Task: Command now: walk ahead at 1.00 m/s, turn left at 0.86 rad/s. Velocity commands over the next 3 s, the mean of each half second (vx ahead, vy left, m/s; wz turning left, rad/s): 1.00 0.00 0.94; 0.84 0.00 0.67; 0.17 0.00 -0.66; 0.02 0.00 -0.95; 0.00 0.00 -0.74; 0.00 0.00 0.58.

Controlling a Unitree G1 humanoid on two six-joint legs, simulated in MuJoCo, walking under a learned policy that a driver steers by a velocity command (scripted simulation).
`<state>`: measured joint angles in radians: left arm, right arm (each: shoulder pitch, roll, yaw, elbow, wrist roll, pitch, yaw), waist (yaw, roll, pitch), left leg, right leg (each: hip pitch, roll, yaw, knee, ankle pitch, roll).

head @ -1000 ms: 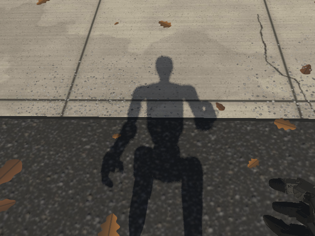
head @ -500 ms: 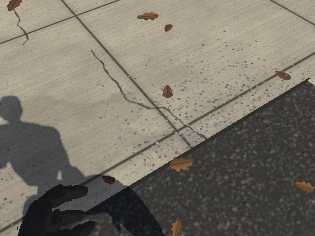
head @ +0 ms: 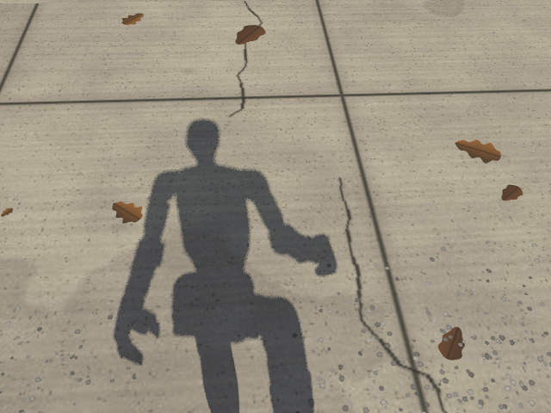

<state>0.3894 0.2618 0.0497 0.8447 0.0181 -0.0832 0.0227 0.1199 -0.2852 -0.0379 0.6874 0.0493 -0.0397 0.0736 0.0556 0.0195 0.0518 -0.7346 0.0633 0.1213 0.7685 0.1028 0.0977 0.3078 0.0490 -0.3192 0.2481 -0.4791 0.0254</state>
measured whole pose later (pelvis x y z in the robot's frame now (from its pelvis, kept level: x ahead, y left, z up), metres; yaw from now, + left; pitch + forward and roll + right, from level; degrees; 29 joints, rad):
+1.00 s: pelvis +0.76 +0.22 +0.00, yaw +49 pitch +1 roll -2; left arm 0.44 0.25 0.01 0.91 -0.02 -0.08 0.00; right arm 0.00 -0.24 -0.01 0.54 -0.04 -0.07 0.04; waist 0.07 0.02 0.09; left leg -0.57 -0.01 0.06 0.65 -0.10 0.10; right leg -0.05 0.00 0.02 1.04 -0.55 0.02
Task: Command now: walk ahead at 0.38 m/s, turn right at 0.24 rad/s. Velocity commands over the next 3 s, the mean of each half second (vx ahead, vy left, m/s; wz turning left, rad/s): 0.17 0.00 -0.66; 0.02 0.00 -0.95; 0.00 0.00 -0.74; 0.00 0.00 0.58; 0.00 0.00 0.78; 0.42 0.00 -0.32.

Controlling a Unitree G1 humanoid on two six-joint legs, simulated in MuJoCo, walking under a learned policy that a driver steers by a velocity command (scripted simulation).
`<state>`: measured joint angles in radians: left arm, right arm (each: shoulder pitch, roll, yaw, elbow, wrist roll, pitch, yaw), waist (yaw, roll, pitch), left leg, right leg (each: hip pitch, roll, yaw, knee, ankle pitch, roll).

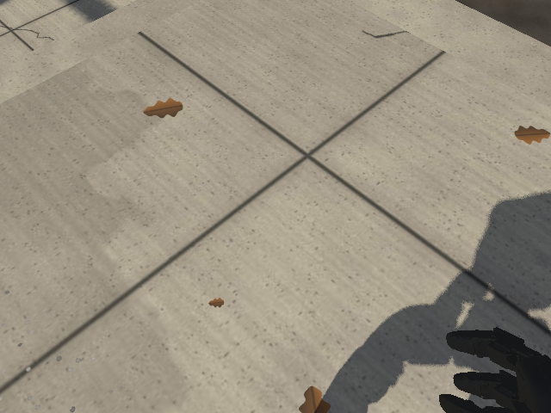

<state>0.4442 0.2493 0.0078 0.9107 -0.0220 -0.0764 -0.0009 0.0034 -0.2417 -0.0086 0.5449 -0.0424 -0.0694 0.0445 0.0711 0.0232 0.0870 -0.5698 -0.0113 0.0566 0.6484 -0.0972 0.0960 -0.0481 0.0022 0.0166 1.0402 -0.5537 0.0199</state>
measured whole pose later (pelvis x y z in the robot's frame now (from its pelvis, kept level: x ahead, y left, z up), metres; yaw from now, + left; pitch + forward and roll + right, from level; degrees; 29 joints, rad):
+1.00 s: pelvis +0.22 -0.04 +0.03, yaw -53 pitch +2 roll +1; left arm 0.18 0.39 0.11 0.56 -0.03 0.07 0.01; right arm 0.11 -0.28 -0.08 0.74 -0.02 0.00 -0.04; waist -0.01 -0.06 0.05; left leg -0.27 -0.02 0.02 0.43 -0.20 0.02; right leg -0.58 0.04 0.11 1.15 -0.38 0.07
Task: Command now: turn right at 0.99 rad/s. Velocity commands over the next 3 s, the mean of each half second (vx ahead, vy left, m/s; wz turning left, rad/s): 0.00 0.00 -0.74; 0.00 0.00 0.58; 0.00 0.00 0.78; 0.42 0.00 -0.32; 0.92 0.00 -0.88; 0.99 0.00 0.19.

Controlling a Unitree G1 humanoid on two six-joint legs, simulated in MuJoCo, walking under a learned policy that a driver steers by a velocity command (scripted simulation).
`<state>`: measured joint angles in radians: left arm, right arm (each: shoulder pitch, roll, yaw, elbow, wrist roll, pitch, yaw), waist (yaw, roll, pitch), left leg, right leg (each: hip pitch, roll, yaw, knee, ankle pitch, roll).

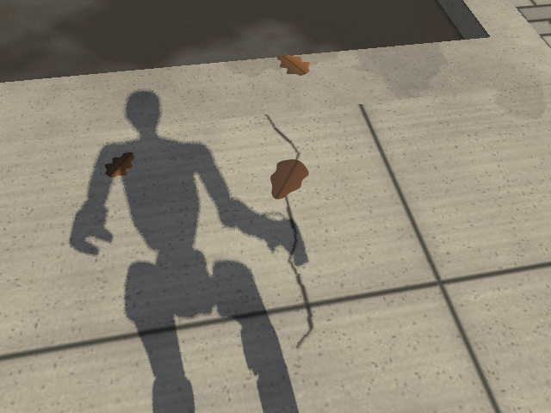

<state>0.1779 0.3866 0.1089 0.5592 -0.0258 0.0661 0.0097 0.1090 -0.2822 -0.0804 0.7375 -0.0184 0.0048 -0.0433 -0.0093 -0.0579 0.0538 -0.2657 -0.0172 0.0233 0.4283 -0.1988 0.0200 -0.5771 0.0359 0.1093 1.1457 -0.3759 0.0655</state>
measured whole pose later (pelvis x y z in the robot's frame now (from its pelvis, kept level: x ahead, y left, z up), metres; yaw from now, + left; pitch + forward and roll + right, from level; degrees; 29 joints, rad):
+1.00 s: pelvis +0.05 -0.02 +0.01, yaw +1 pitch +3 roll -3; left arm 0.03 0.32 0.09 0.68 0.00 0.01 0.03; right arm 0.24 -0.33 -0.08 0.65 0.03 0.03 -0.03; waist -0.02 -0.02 0.08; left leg -0.26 -0.05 -0.12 0.44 -0.23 0.07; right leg -0.55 0.04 0.11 1.03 -0.37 0.09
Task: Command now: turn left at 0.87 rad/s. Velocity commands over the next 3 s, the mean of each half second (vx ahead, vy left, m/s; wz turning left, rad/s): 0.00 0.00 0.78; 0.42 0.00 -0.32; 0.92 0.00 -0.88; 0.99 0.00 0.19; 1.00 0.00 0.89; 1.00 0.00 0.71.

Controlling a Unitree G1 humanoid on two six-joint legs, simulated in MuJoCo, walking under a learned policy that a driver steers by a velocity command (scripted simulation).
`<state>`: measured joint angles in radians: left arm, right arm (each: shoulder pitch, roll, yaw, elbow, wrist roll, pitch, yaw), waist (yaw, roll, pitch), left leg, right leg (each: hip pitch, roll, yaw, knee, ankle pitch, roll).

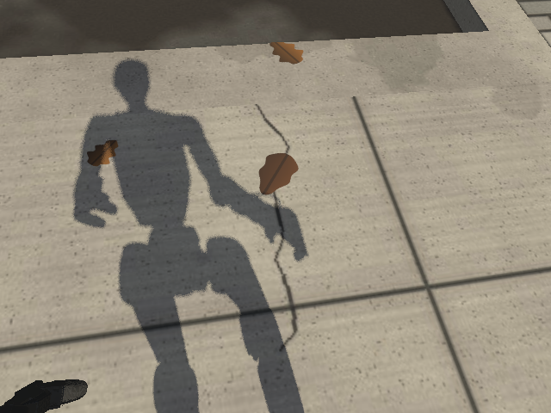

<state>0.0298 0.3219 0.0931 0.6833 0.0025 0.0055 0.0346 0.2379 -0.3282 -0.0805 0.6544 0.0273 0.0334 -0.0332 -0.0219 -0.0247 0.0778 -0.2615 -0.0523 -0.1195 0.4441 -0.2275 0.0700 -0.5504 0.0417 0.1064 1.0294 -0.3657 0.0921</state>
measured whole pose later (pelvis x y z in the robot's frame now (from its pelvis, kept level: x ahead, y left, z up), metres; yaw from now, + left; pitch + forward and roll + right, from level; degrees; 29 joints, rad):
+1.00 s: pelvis +0.16 +0.02 -0.02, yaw +10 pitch +1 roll +1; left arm 0.21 0.31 0.07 0.71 -0.04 -0.02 -0.04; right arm 0.43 -0.29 -0.07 0.76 -0.01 -0.09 -0.02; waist -0.06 -0.01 -0.01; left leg 0.16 0.03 0.21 0.20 -0.36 -0.03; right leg -0.81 -0.10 0.02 1.03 -0.01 0.02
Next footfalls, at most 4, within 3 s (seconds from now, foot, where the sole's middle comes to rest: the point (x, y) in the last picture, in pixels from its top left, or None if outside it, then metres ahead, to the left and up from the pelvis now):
0.26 right None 0.14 -0.13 -0.78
0.64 left None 0.01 0.11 -0.78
1.16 right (291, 385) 0.47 -0.08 -0.78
1.62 left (259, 219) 0.93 0.00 -0.78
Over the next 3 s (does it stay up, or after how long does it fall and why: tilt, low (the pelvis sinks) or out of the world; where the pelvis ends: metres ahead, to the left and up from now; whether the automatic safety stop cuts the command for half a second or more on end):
stays up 1.87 -0.03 -0.11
